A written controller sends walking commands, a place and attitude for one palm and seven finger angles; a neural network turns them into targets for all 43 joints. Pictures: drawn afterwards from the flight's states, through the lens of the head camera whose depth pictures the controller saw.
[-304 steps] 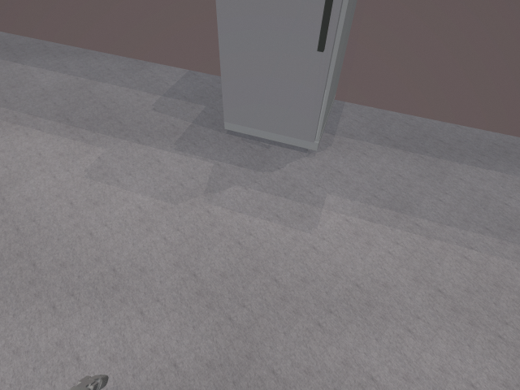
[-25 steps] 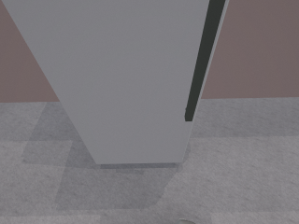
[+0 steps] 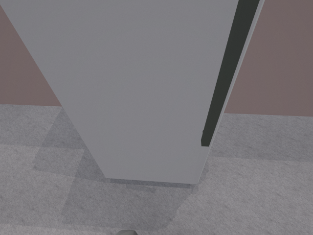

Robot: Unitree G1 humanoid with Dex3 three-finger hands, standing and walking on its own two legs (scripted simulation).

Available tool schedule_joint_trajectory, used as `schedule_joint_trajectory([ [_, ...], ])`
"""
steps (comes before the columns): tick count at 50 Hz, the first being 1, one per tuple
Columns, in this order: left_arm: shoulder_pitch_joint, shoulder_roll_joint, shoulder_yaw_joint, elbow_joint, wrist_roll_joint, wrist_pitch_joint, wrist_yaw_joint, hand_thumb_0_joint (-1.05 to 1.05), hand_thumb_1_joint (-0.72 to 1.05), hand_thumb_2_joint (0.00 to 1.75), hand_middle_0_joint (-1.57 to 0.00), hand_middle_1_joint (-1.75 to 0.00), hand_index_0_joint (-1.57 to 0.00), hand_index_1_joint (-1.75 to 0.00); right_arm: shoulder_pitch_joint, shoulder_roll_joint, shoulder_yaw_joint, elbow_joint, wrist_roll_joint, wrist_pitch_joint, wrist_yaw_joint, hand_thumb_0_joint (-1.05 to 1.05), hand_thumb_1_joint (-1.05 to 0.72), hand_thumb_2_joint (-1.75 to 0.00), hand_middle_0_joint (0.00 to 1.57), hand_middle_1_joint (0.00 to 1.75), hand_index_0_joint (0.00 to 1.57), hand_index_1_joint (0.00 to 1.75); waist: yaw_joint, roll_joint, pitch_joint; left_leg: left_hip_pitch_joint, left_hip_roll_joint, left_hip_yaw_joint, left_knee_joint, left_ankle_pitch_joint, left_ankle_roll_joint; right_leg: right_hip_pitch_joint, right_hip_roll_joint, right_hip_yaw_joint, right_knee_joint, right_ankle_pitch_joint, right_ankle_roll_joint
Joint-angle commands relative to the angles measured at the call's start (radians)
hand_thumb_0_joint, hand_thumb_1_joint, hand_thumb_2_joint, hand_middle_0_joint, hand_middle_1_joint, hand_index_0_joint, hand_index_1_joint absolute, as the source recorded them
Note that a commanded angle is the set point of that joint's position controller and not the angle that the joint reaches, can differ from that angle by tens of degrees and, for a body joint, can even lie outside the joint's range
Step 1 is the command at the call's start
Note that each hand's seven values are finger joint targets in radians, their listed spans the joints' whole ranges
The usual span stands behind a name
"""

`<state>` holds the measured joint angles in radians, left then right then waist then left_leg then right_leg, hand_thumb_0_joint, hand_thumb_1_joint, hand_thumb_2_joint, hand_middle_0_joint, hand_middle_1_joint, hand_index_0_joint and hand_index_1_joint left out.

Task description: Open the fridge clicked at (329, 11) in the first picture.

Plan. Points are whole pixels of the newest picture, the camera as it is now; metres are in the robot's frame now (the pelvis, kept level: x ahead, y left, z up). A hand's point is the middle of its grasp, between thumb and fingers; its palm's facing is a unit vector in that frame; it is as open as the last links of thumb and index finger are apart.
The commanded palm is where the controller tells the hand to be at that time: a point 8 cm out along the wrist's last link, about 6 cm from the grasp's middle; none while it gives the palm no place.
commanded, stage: come to a stop and stand still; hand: right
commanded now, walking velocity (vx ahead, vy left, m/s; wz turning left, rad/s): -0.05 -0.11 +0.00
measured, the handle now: (218, 89) +0.48 -0.14 +0.11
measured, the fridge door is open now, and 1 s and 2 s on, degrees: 0 0 0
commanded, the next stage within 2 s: look again from close up in 1.26 s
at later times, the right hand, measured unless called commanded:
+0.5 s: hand out of the picture -0.03 -0.17 -0.16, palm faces +0.08 +0.96 -0.26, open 7.3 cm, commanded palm none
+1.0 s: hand out of the picture +0.03 -0.15 -0.17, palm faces +0.02 +0.97 -0.23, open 7.3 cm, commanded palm none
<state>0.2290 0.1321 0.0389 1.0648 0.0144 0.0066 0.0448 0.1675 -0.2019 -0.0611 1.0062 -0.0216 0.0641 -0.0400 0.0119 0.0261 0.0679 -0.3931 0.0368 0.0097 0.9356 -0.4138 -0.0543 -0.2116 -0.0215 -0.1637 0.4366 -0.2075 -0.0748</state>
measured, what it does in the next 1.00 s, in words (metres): steps on the spot: left foot, then right foot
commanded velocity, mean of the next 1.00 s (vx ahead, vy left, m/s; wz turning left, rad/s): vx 0.05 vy -0.01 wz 0.00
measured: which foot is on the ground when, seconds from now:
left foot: up 0.00-0.12, down 0.14-0.58, up 0.60-0.90, down 0.92-1.00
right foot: down 0.00-0.16, up 0.18-0.54, down 0.56-1.00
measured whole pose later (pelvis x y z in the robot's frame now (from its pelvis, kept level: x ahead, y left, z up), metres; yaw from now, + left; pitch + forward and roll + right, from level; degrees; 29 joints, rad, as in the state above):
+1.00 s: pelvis -0.02 +0.03 -0.01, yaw -1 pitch +0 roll +0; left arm 0.33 0.13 0.03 1.14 0.01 0.01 0.04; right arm 0.18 -0.15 -0.04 1.08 -0.01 -0.01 -0.02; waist 0.03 -0.04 0.07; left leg -0.25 0.01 0.08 0.52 -0.26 0.03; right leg -0.16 -0.06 -0.03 0.54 -0.41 0.04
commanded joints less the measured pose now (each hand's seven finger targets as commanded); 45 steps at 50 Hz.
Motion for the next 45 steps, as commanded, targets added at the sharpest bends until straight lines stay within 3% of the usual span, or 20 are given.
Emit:
schedule_joint_trajectory([
  [1,0.053,0.176,0.045,-0.041,0.01,0.001,-0.001,0.0,0.9,0.9,-0.2,-0.3,-0.2,-0.3,0.047,-0.027,0.002,-0.051,0.004,-0.018,0.0,0.0,-0.9,-0.9,0.2,0.3,0.2,0.3,0.007,-0.202,-0.084,0.024,0.015,0.022,-0.165,-0.052,0.021,0.109,-0.294,0.233,-0.069,0.577,-0.111],
  [5,0.061,0.161,0.044,-0.033,-0.002,0.003,-0.018,0.0,0.9,0.9,-0.2,-0.3,-0.2,-0.3,0.123,-0.035,0.007,-0.018,0.005,-0.045,-0.006,0.0,-0.9,-0.9,0.2,0.3,0.2,0.3,-0.029,-0.127,-0.143,0.243,0.018,0.05,-0.531,0.231,0.029,0.045,-0.205,0.188,-0.003,0.317,-0.025],
  [6,0.079,0.118,0.041,-0.035,-0.01,-0.001,-0.026,0.0,0.9,0.9,-0.2,-0.3,-0.2,-0.3,0.127,-0.077,0.006,-0.016,-0.002,-0.061,-0.011,0.0,-0.9,-0.9,0.2,0.3,0.2,0.3,-0.022,-0.014,-0.146,0.301,0.108,-0.053,-0.616,0.379,0.054,-0.008,-0.141,0.143,0.081,0.181,0.035],
  [7,0.087,0.067,0.028,-0.051,-0.014,0.0,-0.032,0.0,0.9,0.9,-0.2,-0.3,-0.2,-0.3,0.106,-0.139,0.001,-0.014,-0.003,-0.071,-0.015,0.0,-0.9,-0.9,0.2,0.3,0.2,0.3,0.0,0.144,-0.118,0.327,0.28,-0.203,-0.605,0.6,0.12,-0.13,-0.053,0.072,0.114,-0.1,0.088],
  [8,0.036,0.072,0.025,-0.071,-0.008,0.016,-0.033,0.0,0.9,0.9,-0.2,-0.3,-0.2,-0.3,0.121,-0.166,-0.003,-0.021,0.0,-0.069,-0.011,0.0,-0.9,-0.9,0.2,0.3,0.2,0.3,-0.035,0.144,-0.088,0.261,0.361,-0.244,-0.621,0.683,0.198,-0.142,-0.019,0.093,0.205,-0.292,0.102],
  [9,0.011,0.083,0.029,-0.078,-0.002,0.034,-0.03,0.0,0.9,0.9,-0.2,-0.3,-0.2,-0.3,0.121,-0.173,-0.01,-0.015,-0.002,-0.074,-0.011,0.0,-0.9,-0.9,0.2,0.3,0.2,0.3,-0.041,0.233,-0.08,0.229,0.358,-0.262,-0.629,0.709,0.226,-0.168,-0.02,0.13,0.3,-0.353,0.105],
  [12,0.042,0.099,0.031,-0.044,-0.003,0.041,-0.033,0.0,0.9,0.9,-0.2,-0.3,-0.2,-0.3,0.063,-0.137,0.0,-0.024,0.0,-0.075,-0.011,0.0,-0.9,-0.9,0.2,0.3,0.2,0.3,-0.012,0.126,-0.048,0.234,0.288,-0.176,-0.606,0.669,0.213,-0.205,-0.017,0.162,0.464,-0.25,0.116],
  [16,0.03,0.12,0.038,-0.062,0.003,0.045,-0.046,0.0,0.9,0.9,-0.2,-0.3,-0.2,-0.3,0.094,-0.141,-0.014,-0.03,-0.004,-0.074,-0.006,0.0,-0.9,-0.9,0.2,0.3,0.2,0.3,-0.036,0.149,-0.008,0.202,0.269,-0.173,-0.654,0.413,0.192,-0.24,-0.02,0.158,0.515,-0.18,0.13],
  [22,-0.023,0.116,0.025,-0.102,0.001,0.023,-0.05,0.0,0.9,0.9,-0.2,-0.3,-0.2,-0.3,0.142,-0.167,-0.027,-0.018,-0.015,-0.07,0.003,0.0,-0.9,-0.9,0.2,0.3,0.2,0.3,-0.072,0.18,-0.026,0.222,0.27,-0.22,-0.684,0.21,0.207,-0.162,-0.014,0.125,0.294,-0.235,0.124],
  [25,0.073,0.094,0.013,-0.066,0.0,0.007,-0.043,0.0,0.9,0.9,-0.2,-0.3,-0.2,-0.3,0.1,-0.158,-0.018,-0.008,-0.005,-0.063,0.007,0.0,-0.9,-0.9,0.2,0.3,0.2,0.3,-0.02,0.174,-0.043,0.103,0.189,-0.152,-0.657,0.055,0.149,0.06,0.018,0.087,0.044,-0.102,0.109],
  [26,0.117,0.098,0.01,-0.047,-0.001,-0.002,-0.04,0.0,0.9,0.9,-0.2,-0.3,-0.2,-0.3,0.086,-0.137,-0.011,-0.008,-0.002,-0.06,0.01,0.0,-0.9,-0.9,0.2,0.3,0.2,0.3,-0.001,0.143,-0.043,0.028,0.146,-0.122,-0.623,-0.037,0.116,0.164,0.013,0.085,-0.051,-0.061,0.105],
  [27,0.158,0.135,0.013,-0.032,0.004,-0.013,-0.034,0.0,0.9,0.9,-0.2,-0.3,-0.2,-0.3,0.083,-0.102,-0.001,-0.012,0.004,-0.056,0.014,0.0,-0.9,-0.9,0.2,0.3,0.2,0.3,0.017,0.012,-0.053,-0.044,0.095,-0.079,-0.54,-0.084,0.085,0.224,-0.049,0.156,-0.099,-0.107,0.089],
  [28,0.184,0.199,0.024,-0.03,0.013,-0.017,-0.029,0.0,0.9,0.9,-0.2,-0.3,-0.2,-0.3,0.093,-0.049,0.008,-0.021,0.006,-0.053,0.02,0.0,-0.9,-0.9,0.2,0.3,0.2,0.3,0.029,-0.172,-0.042,-0.09,0.018,0.01,-0.385,-0.07,0.052,0.182,-0.202,0.353,-0.191,-0.259,0.036],
  [29,0.173,0.261,0.031,-0.046,0.017,-0.012,-0.025,0.0,0.9,0.9,-0.2,-0.3,-0.2,-0.3,0.071,-0.023,0.016,-0.039,0.005,-0.056,0.024,0.0,-0.9,-0.9,0.2,0.3,0.2,0.3,0.031,-0.249,0.016,-0.107,-0.015,0.079,-0.267,-0.088,0.034,0.053,-0.323,0.502,-0.291,-0.403,-0.027],
  [30,0.14,0.24,0.027,-0.041,0.02,-0.015,-0.023,0.0,0.9,0.9,-0.2,-0.3,-0.2,-0.3,0.032,-0.035,0.012,-0.028,-0.008,-0.045,0.021,0.0,-0.9,-0.9,0.2,0.3,0.2,0.3,0.041,-0.317,0.075,-0.101,0.007,0.036,-0.148,-0.084,0.034,-0.031,-0.334,0.546,-0.367,-0.492,-0.043],
  [31,0.115,0.219,0.019,-0.045,0.019,-0.017,-0.017,0.0,0.9,0.9,-0.2,-0.3,-0.2,-0.3,0.038,-0.055,0.009,-0.019,-0.012,-0.044,0.028,0.0,-0.9,-0.9,0.2,0.3,0.2,0.3,0.023,-0.278,0.11,-0.131,0.017,0.009,-0.066,-0.054,0.04,-0.039,-0.319,0.531,-0.365,-0.448,-0.051],
  [33,0.079,0.18,0.005,-0.046,0.014,-0.026,-0.008,0.0,0.9,0.9,-0.2,-0.3,-0.2,-0.3,0.086,-0.039,0.008,0.027,-0.008,-0.052,0.042,0.0,-0.9,-0.9,0.2,0.3,0.2,0.3,-0.004,-0.175,0.107,-0.136,0.029,-0.004,-0.01,0.043,0.032,0.003,-0.261,0.392,-0.325,-0.222,-0.035],
  [38,0.14,0.174,0.01,-0.018,0.01,-0.034,0.012,0.0,0.9,0.9,-0.2,-0.3,-0.2,-0.3,0.084,-0.029,0.01,0.026,0.002,-0.038,0.042,0.0,-0.9,-0.9,0.2,0.3,0.2,0.3,0.002,-0.162,0.023,-0.096,0.028,0.009,-0.072,0.059,0.002,0.116,-0.263,0.285,-0.199,0.365,-0.056],
  [42,0.131,0.175,0.021,0.005,0.013,-0.022,0.014,0.0,0.9,0.9,-0.2,-0.3,-0.2,-0.3,0.063,-0.012,0.013,0.016,0.013,-0.046,0.035,0.0,-0.9,-0.9,0.2,0.3,0.2,0.3,0.008,-0.19,-0.018,0.04,0.008,0.042,-0.301,0.046,0.017,0.125,-0.253,0.272,-0.1,0.523,-0.054],
  [45,0.151,0.143,0.026,0.031,-0.002,-0.023,0.007,0.0,0.9,0.9,-0.2,-0.3,-0.2,-0.3,0.146,-0.037,0.008,0.059,0.01,-0.07,0.027,0.0,-0.9,-0.9,0.2,0.3,0.2,0.3,-0.023,-0.112,-0.074,0.267,0.022,0.04,-0.567,0.344,0.027,0.055,-0.17,0.226,0.011,0.358,0.024],
])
